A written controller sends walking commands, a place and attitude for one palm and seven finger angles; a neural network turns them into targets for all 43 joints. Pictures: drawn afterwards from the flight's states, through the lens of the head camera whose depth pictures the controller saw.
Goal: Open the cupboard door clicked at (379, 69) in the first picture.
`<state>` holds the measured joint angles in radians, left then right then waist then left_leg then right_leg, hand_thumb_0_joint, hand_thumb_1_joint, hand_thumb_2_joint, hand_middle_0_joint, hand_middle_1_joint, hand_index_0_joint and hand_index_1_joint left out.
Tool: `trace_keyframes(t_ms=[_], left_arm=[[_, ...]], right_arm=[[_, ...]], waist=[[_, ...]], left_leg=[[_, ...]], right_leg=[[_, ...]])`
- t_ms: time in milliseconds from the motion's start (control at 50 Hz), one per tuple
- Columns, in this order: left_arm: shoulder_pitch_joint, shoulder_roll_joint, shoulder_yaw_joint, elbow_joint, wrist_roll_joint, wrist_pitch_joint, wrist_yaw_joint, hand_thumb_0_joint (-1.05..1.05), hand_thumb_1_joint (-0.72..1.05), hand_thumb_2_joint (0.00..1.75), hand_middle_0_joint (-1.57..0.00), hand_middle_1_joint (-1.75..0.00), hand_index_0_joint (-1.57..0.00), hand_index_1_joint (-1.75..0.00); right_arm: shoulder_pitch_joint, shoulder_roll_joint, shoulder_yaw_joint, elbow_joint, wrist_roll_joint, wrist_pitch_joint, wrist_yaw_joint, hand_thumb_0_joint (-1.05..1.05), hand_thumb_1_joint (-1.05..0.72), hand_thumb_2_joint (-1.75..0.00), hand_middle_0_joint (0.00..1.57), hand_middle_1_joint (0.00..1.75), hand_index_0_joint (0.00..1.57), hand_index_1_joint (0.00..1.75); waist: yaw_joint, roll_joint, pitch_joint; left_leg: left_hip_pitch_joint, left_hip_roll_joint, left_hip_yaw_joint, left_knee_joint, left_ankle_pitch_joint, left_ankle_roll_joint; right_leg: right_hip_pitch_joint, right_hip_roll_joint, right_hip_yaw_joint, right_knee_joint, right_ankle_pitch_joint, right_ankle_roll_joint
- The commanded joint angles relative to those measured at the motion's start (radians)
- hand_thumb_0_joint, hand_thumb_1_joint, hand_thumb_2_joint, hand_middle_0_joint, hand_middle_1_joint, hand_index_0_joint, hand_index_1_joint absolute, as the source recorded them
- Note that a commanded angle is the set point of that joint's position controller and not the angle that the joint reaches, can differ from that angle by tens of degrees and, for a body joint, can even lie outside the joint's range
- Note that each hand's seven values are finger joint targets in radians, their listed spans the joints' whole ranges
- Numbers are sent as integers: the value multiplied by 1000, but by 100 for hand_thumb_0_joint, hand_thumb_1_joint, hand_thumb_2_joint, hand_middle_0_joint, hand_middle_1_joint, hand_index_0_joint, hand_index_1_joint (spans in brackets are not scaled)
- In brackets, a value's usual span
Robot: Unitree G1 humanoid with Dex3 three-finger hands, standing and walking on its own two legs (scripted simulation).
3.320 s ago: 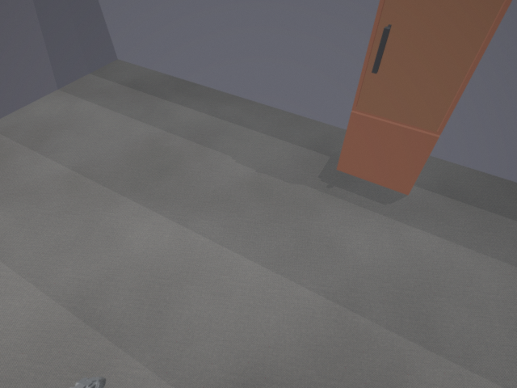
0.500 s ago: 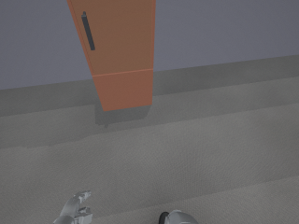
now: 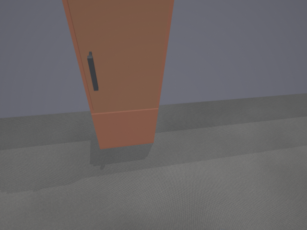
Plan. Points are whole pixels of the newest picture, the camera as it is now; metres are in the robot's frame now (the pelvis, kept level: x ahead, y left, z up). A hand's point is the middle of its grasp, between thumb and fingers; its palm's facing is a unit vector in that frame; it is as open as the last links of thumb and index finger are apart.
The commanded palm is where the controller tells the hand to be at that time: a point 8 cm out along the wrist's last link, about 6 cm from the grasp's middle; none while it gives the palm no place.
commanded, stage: turn to face it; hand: left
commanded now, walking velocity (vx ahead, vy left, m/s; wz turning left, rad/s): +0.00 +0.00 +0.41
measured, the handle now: (93, 71) +0.72 +0.34 -0.04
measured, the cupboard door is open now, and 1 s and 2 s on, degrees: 0 0 0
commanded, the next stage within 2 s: take the last steps up to it in 0.48 s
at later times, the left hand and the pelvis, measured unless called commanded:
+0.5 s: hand out of the picture +0.06 +0.17 -0.15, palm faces +0.19 -0.95 -0.27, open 7.3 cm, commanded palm none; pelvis +0.02 -0.03 +0.01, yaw +9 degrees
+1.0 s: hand out of the picture -0.02 +0.16 -0.16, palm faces +0.30 -0.94 -0.18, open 7.3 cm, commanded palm none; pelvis +0.06 -0.01 +0.01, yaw +15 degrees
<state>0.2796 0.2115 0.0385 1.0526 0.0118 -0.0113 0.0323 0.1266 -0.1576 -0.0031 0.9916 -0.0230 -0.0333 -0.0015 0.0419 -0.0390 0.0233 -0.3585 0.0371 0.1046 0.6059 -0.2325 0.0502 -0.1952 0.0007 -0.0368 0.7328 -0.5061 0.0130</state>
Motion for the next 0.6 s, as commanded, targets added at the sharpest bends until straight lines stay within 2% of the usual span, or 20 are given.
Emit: trace_keyframes(t_ms=[0, 20, 40, 100, 160, 220, 280, 320, 360, 380, 400, 420, 440, 460, 480, 500, 540, 560, 580], left_arm=[[20, 55, 8, -38, 1, 0, 0, 0, 90, 90, -20, -30, -20, -30], [14, 46, 11, -38, 2, 7, -5, 0, 90, 90, -20, -30, -20, -30], [26, 38, 11, -37, 2, 12, -7, 0, 90, 90, -20, -30, -20, -30], [21, 30, 22, -47, 8, 22, -7, 0, 90, 90, -20, -30, -20, -30], [-3, 30, 27, -68, 9, 27, -5, 0, 90, 90, -20, -30, -20, -30], [-26, 20, 29, -88, 8, 32, -3, 0, 90, 90, -20, -30, -20, -30], [-35, 18, 28, -100, 4, 29, -1, 0, 90, 90, -20, -30, -20, -30], [-10, 20, 27, -95, 1, 28, 2, 0, 90, 90, -20, -30, -20, -30], [29, 30, 28, -86, 0, 21, 6, 0, 90, 90, -20, -30, -20, -30], [57, 43, 28, -80, 1, 13, 9, 0, 90, 90, -20, -30, -20, -30], [52, 102, 35, -84, 11, 5, 15, 0, 90, 90, -20, -30, -20, -30], [23, 174, 45, -105, 16, 4, 15, 0, 90, 90, -20, -30, -20, -30], [1, 182, 50, -127, 9, 4, 14, 0, 90, 90, -20, -30, -20, -30], [-34, 160, 50, -131, 11, 10, 18, 0, 90, 90, -20, -30, -20, -30], [-72, 133, 43, -138, 11, 10, 16, 0, 90, 90, -20, -30, -20, -30], [-91, 119, 37, -144, 11, 7, 12, 0, 90, 90, -20, -30, -20, -30], [-66, 109, 35, -140, 12, 1, 10, 0, 90, 90, -20, -30, -20, -30], [-46, 102, 34, -130, 13, -1, 11, 0, 90, 90, -20, -30, -20, -30], [-16, 108, 33, -119, 15, -4, 9, 0, 90, 90, -20, -30, -20, -30]], right_arm=[[104, -175, -36, -5, 0, 11, -25, 0, -90, -90, 20, 30, 20, 30], [87, -172, -38, -10, 0, 14, -24, 0, -90, -90, 20, 30, 20, 30], [77, -175, -42, -14, 3, 17, -22, 0, -90, -90, 20, 30, 20, 30], [97, -171, -60, -20, 3, 21, -21, 0, -90, -90, 20, 30, 20, 30], [110, -182, -70, -25, 4, 28, -19, 0, -90, -90, 20, 30, 20, 30], [115, -192, -79, -28, -1, 34, -19, 0, -90, -90, 20, 30, 20, 30], [125, -199, -87, -29, -3, 40, -18, 0, -90, -90, 20, 30, 20, 30], [118, -197, -89, -31, -2, 44, -16, 0, -90, -90, 20, 30, 20, 30], [107, -190, -90, -33, 4, 46, -14, 0, -90, -90, 20, 30, 20, 30], [102, -173, -86, -37, 9, 46, -10, 0, -90, -90, 20, 30, 20, 30], [110, -123, -79, -45, 18, 46, -4, 0, -90, -90, 20, 30, 20, 30], [112, -82, -70, -71, 17, 50, 0, 0, -90, -90, 20, 30, 20, 30], [90, -132, -84, -72, 4, 70, -1, 0, -90, -90, 20, 30, 20, 30], [81, -128, -88, -68, 1, 80, 0, 0, -90, -90, 20, 30, 20, 30], [99, -116, -89, -48, 2, 85, 3, 0, -90, -90, 20, 30, 20, 30], [130, -104, -86, -32, 2, 85, 6, 0, -90, -90, 20, 30, 20, 30], [136, -98, -83, -28, 3, 84, 6, 0, -90, -90, 20, 30, 20, 30], [126, -94, -79, -31, 5, 82, 5, 0, -90, -90, 20, 30, 20, 30], [119, -86, -73, -31, 3, 80, 5, 0, -90, -90, 20, 30, 20, 30]], waist=[[-42, 199, -2], [-37, 168, 3], [-32, 157, -25], [-41, 143, -66], [-50, 141, -72], [-59, 168, -68], [-64, 183, -76], [-52, 180, -78], [-29, 165, -75], [-12, 118, -78], [-19, -43, -57], [-27, -225, -22], [-10, -226, -6], [-30, -188, 39], [-52, -114, 73], [-70, -72, 67], [-59, -96, 47], [-50, -101, 37], [-37, -109, 16]], left_leg=[[158, 285, -362, -307, 439, 138], [129, 258, -331, -328, 339, 125], [145, 239, -310, -339, 276, 118], [165, 215, -300, -349, 227, 117], [177, 212, -324, -346, 194, 125], [175, 211, -353, -339, 168, 133], [172, 199, -372, -317, 212, 129], [148, 189, -379, -307, 202, 121], [75, 160, -364, -263, 178, 90], [19, 123, -335, -213, 126, 51], [-103, 34, -240, -88, -11, -12], [-165, -69, -104, 51, -196, -68], [-132, -42, -128, 227, -280, -66], [-136, -33, -131, 349, -269, -65], [-139, -17, -128, 438, -220, -67], [-145, -12, -117, 481, -180, -74], [-147, -2, -97, 482, -167, -92], [-135, 1, -92, 447, -173, -96], [-124, 3, -81, 395, -180, -100]], right_leg=[[-202, -76, 33, 248, -67, 22], [-193, -81, 30, 240, -27, 24], [-198, -78, 23, 232, 8, 27], [-211, -75, 14, 219, 57, 37], [-232, -72, 14, 190, 63, 42], [-229, -62, 14, 130, 58, 41], [-181, -44, 6, 40, 64, 35], [-127, -32, 3, -34, 98, 27], [-7, -31, 2, -200, 213, 24], [80, -58, 23, -345, 288, 20], [142, -206, 179, -445, 254, -25], [87, -396, 341, -509, 257, -122], [-48, -442, 354, -542, 210, -175], [-107, -414, 333, -540, 224, -186], [-130, -362, 246, -516, 281, -176], [-105, -317, 159, -478, 367, -155], [-56, -301, 96, -445, 476, -147], [-37, -299, 91, -440, 515, -148], [9, -293, 90, -442, 493, -146]])
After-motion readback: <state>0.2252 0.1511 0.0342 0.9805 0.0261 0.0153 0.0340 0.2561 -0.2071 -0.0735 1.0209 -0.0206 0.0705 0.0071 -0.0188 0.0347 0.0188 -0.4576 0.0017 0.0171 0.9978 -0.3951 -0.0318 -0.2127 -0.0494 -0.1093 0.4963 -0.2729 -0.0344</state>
